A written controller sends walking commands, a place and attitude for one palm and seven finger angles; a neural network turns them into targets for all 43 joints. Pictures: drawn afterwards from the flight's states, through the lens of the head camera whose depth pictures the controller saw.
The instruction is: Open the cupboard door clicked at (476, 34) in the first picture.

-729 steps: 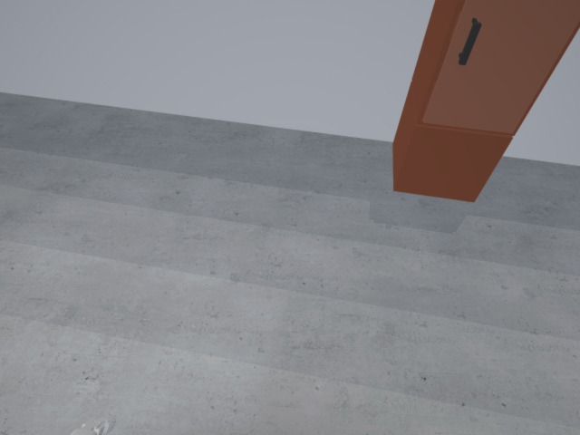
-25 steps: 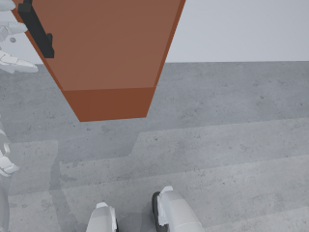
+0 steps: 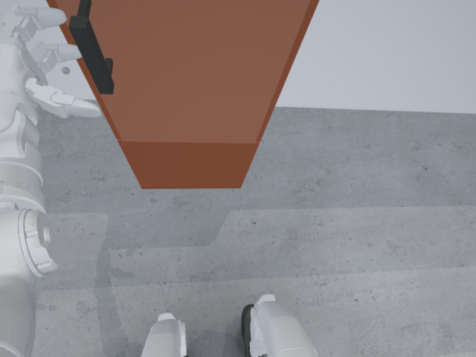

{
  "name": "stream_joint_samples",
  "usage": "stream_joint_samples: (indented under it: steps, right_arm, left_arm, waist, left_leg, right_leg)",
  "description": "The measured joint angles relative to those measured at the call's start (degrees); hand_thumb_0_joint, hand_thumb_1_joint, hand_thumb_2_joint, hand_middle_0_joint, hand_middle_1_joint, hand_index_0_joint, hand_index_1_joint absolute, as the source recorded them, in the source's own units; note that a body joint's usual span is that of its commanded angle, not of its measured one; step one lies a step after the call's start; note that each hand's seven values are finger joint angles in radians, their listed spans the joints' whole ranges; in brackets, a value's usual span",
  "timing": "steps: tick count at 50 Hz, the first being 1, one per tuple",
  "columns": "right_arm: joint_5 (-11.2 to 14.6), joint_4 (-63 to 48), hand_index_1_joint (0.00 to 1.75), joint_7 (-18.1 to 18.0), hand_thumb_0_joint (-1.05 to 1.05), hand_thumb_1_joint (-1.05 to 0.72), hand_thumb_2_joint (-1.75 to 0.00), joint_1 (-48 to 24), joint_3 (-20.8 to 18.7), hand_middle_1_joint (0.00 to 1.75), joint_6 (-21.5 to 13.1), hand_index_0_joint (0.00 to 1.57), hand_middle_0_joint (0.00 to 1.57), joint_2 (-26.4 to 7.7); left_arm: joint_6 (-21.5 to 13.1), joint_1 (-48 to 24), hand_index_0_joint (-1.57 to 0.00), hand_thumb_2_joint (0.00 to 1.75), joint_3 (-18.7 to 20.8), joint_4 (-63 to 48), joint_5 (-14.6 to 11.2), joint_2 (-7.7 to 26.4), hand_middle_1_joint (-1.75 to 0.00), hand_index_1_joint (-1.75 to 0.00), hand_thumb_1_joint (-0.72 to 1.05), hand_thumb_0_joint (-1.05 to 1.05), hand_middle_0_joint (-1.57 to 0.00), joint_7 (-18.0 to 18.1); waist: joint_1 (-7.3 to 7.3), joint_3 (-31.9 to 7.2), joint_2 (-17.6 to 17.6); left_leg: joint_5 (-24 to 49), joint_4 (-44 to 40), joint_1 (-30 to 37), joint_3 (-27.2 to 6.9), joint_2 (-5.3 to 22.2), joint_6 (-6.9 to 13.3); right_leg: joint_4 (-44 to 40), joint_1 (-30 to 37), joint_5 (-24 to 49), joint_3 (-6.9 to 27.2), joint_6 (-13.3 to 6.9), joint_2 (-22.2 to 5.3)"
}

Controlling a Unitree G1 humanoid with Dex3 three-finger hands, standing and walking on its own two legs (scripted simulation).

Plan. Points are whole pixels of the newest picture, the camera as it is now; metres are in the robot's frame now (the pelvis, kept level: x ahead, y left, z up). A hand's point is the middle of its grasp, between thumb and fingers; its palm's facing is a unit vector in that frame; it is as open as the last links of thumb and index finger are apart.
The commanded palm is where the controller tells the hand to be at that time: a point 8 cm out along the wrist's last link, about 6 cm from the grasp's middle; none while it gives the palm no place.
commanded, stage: slide the fingers in behind the handle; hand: left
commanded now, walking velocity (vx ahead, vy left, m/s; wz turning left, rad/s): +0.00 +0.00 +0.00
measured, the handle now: (96, 49) +0.58 +0.18 +0.07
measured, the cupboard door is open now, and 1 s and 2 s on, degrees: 0 0 12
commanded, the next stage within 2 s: close the thumb around the handle in 0.66 s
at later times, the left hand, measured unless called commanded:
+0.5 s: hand (99, 71) +0.53 +0.17 +0.07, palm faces -0.04 -1.00 -0.04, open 14.0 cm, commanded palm +0.51 +0.21 +0.07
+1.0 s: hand (98, 69) +0.54 +0.17 +0.07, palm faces -0.04 -1.00 -0.02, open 12.3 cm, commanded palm +0.51 +0.21 +0.07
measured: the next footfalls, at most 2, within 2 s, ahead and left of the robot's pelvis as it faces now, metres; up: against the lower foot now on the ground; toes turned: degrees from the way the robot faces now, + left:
none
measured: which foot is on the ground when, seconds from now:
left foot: down 0.00-1.00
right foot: down 0.00-1.00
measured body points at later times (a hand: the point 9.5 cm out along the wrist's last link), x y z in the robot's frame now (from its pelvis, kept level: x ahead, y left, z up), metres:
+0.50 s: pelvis -0.01 -0.01 +0.00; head +0.15 +0.01 +0.42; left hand +0.53 +0.22 +0.08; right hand -0.01 -0.26 -0.11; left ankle -0.03 +0.11 -0.66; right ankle +0.03 -0.14 -0.66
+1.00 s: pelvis -0.01 +0.00 +0.00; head +0.15 +0.02 +0.41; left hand +0.53 +0.23 +0.08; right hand -0.04 -0.26 -0.10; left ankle -0.03 +0.11 -0.66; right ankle +0.03 -0.14 -0.66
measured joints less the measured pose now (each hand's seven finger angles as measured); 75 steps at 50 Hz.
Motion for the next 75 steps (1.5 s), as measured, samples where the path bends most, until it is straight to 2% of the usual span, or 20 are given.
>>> stream_joint_samples:
  steps: [6,11,15,18,21,27,34,43,50,57,64,69,75]
  right_arm:
    - [-0.20,0.82,0.30,0.37,0.01,-0.90,-0.90,-0.28,-0.48,0.30,-0.38,0.20,0.20,0.19]
    - [-0.14,1.13,0.30,0.46,0.01,-0.90,-0.90,-0.75,-0.49,0.30,-0.65,0.20,0.20,0.22]
    - [-0.08,0.14,0.30,0.33,0.01,-0.90,-0.90,-1.61,-0.10,0.30,-0.87,0.20,0.20,0.13]
    - [-0.14,-1.46,0.30,0.41,0.01,-0.90,-0.90,-1.70,-0.05,0.30,-1.04,0.20,0.20,0.18]
    - [0.18,-2.29,0.30,0.47,0.01,-0.90,-0.90,-1.54,0.02,0.30,-1.01,0.20,0.20,0.35]
    - [0.69,-1.57,0.30,-0.05,0.01,-0.90,-0.90,-0.73,0.55,0.30,-0.85,0.20,0.20,0.28]
    - [0.56,-1.10,0.30,-0.43,0.01,-0.90,-0.90,0.23,0.38,0.30,-1.32,0.20,0.20,-0.34]
    - [0.26,-0.84,0.30,-0.51,0.01,-0.90,-0.90,0.85,0.06,0.30,-1.35,0.20,0.20,-1.07]
    - [0.06,-1.04,0.30,-0.36,0.01,-0.90,-0.90,0.64,0.19,0.30,-1.31,0.20,0.20,-0.77]
    - [0.15,-1.20,0.30,-0.05,0.01,-0.90,-0.90,0.59,0.30,0.30,-0.91,0.20,0.20,-0.19]
    - [0.16,-1.38,0.30,-0.25,0.01,-0.90,-0.90,-0.06,0.57,0.30,-1.13,0.20,0.20,-0.07]
    - [0.26,-1.41,0.30,-0.40,0.01,-0.90,-0.90,-0.45,0.52,0.30,-0.98,0.20,0.20,-0.22]
    - [0.21,-2.29,0.30,-0.37,0.01,-0.90,-0.90,-0.97,0.37,0.30,-0.91,0.20,0.20,-0.23]
  left_arm:
    - [-0.25,1.30,-0.13,0.30,-1.84,-1.16,-0.64,-1.85,-1.20,-1.18,-0.50,-0.01,-0.30,1.47]
    - [-1.17,1.36,-0.16,0.30,-4.57,-1.25,0.18,-4.13,-1.20,-1.18,-0.50,-0.01,-0.30,0.34]
    - [-1.62,0.13,-0.22,0.30,-1.86,0.81,1.14,-5.74,-1.20,-1.20,-0.51,-0.01,-0.30,1.43]
    - [-2.34,1.03,-0.27,0.30,1.08,0.49,2.98,-4.75,-1.20,-1.23,-0.50,-0.01,-0.30,3.09]
    - [-2.62,1.39,-0.29,0.30,1.26,0.28,3.93,-3.21,-1.20,-1.23,-0.50,-0.01,-0.30,3.23]
    - [-1.83,0.11,-0.30,0.30,2.00,1.52,2.42,-2.10,-1.20,-1.21,-0.50,-0.01,-0.30,1.32]
    - [-1.60,-1.18,-0.30,0.30,2.46,2.27,2.83,-0.68,-1.20,-1.20,-0.50,-0.01,-0.30,0.90]
    - [-1.41,-1.65,-0.30,0.32,1.94,2.39,3.17,-1.14,-1.20,-1.20,-0.47,-0.01,-0.30,1.44]
    - [-1.69,-1.34,-0.33,0.41,2.56,1.87,3.51,-1.22,-1.22,-1.23,-0.25,-0.01,-0.32,2.02]
    - [-1.55,0.15,-0.34,0.56,2.05,0.79,2.62,-2.03,-1.26,-1.27,0.09,-0.01,-0.34,1.72]
    - [-1.62,-0.42,-0.37,0.72,2.02,2.19,3.08,-1.72,-1.30,-1.30,0.46,0.00,-0.37,0.88]
    - [-2.46,-0.46,-0.38,0.79,2.01,2.08,2.89,-3.08,-1.33,-1.33,0.57,-0.01,-0.39,-0.64]
    - [-2.25,-0.25,-0.39,0.83,2.75,1.42,4.25,-3.30,-1.34,-1.34,0.64,-0.02,-0.40,1.16]
  waist:
    - [0.66,-0.31,0.11]
    - [0.78,-0.35,0.22]
    - [-0.49,-0.61,0.27]
    - [-1.27,-0.60,0.46]
    - [-1.44,-0.05,0.59]
    - [-1.05,0.48,0.80]
    - [-1.61,0.37,0.74]
    - [-1.99,0.38,0.53]
    - [-2.20,0.27,0.45]
    - [-1.55,-0.04,0.67]
    - [-1.56,-0.02,0.67]
    - [-1.41,-0.20,0.60]
    - [-2.02,-0.24,0.71]
  left_leg:
    - [0.14,-0.56,0.81,-0.42,-0.13,-0.24]
    - [0.23,-0.88,1.63,-0.66,-0.25,-0.35]
    - [0.04,-0.49,1.53,-0.15,-0.02,-0.34]
    - [-0.15,-0.03,1.23,0.65,0.30,-0.30]
    - [-0.14,0.21,1.12,1.30,0.46,-0.26]
    - [0.41,-0.02,0.80,1.76,0.41,-0.23]
    - [0.72,0.40,-0.48,1.80,0.38,-0.15]
    - [0.75,0.70,-0.99,1.85,0.20,0.09]
    - [0.58,0.71,-0.92,1.99,0.21,0.25]
    - [0.44,0.04,0.23,2.11,0.21,0.34]
    - [0.18,0.32,0.10,1.82,0.09,0.39]
    - [-0.07,0.89,-0.29,1.72,0.06,0.39]
    - [-0.08,1.54,-0.91,1.82,0.17,0.35]
  right_leg:
    - [-0.33,0.91,-0.18,-0.40,-0.18,-0.10]
    - [-0.46,1.77,-0.31,-0.62,-0.31,-0.21]
    - [0.20,1.22,-0.39,-0.08,-0.36,0.01]
    - [0.99,0.32,-0.37,0.73,-0.38,0.33]
    - [1.53,-0.24,-0.25,1.40,-0.38,0.52]
    - [1.55,-0.86,0.28,1.88,-0.38,0.52]
    - [1.76,-2.07,0.73,1.99,-0.34,0.51]
    - [1.75,-2.41,0.94,2.09,-0.10,0.38]
    - [1.59,-2.34,0.92,2.25,0.09,0.42]
    - [0.86,-1.19,0.84,2.34,0.23,0.45]
    - [1.08,-1.15,0.50,2.10,0.29,0.33]
    - [1.64,-1.52,0.26,2.06,0.31,0.30]
    - [2.30,-2.25,0.32,2.21,0.25,0.41]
